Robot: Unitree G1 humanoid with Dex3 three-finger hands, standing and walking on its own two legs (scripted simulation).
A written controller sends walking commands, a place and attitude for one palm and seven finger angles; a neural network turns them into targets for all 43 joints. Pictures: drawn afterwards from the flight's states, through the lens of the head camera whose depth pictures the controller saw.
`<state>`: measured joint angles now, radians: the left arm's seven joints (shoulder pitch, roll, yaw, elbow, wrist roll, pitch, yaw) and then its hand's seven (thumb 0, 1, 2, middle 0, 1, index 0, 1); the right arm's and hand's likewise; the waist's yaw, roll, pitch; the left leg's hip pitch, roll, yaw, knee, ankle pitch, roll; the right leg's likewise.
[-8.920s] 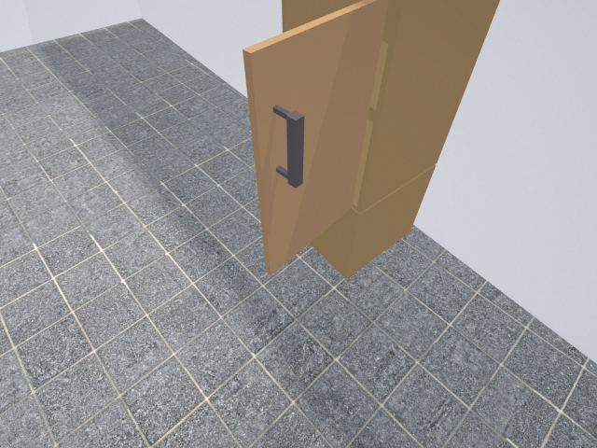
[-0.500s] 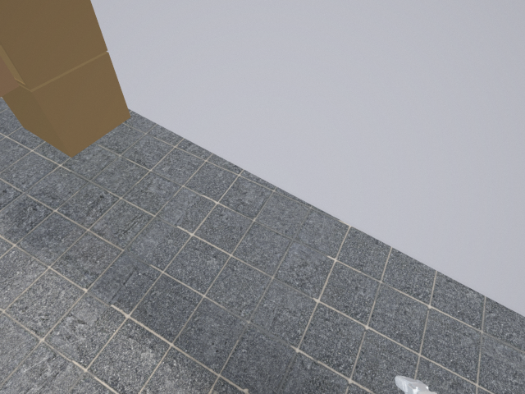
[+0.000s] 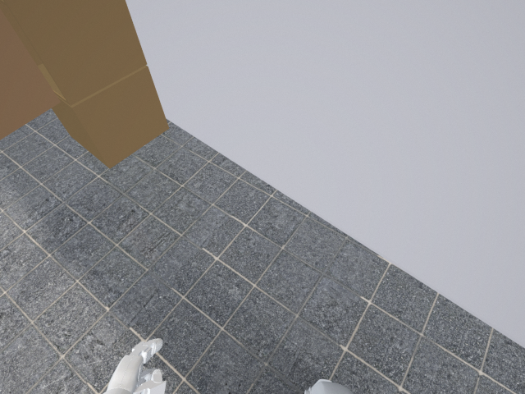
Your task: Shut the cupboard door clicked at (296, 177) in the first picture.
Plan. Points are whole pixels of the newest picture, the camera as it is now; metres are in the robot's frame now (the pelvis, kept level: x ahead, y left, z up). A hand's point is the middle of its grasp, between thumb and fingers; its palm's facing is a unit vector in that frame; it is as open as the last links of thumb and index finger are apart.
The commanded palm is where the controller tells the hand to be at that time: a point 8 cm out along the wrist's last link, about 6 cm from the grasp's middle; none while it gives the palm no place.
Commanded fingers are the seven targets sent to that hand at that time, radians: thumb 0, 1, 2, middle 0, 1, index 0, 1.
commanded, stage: walk to a spot facing it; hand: left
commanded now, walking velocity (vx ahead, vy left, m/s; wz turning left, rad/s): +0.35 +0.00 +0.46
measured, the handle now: out of the picture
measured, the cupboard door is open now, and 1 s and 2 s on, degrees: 97 97 97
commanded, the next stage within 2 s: turn to face it in 1.30 s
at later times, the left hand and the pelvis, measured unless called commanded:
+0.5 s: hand out of the picture +0.06 +0.19 -0.18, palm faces +0.32 -0.94 -0.13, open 7.4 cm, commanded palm none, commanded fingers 0.00 0.90 0.90 -0.20 -0.30 -0.20 -0.30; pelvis +0.20 +0.06 -0.01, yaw +15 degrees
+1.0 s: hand (138, 206) +0.52 +0.31 -0.15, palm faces +0.17 -0.97 -0.17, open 7.4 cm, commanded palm none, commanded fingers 0.00 0.90 0.90 -0.20 -0.30 -0.20 -0.30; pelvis +0.42 +0.11 +0.01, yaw +15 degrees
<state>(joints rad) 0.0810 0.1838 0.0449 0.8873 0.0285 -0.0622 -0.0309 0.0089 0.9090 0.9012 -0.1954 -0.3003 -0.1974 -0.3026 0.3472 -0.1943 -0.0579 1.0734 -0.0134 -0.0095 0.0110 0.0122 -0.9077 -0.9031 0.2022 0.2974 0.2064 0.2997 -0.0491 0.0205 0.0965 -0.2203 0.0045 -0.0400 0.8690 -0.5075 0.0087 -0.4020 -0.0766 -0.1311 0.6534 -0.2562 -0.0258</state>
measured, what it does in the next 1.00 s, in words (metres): walks ahead: left foot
